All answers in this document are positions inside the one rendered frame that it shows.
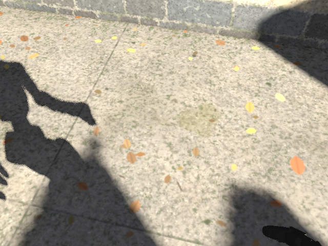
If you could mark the robot right hand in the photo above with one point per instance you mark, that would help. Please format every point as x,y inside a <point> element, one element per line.
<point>291,236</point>

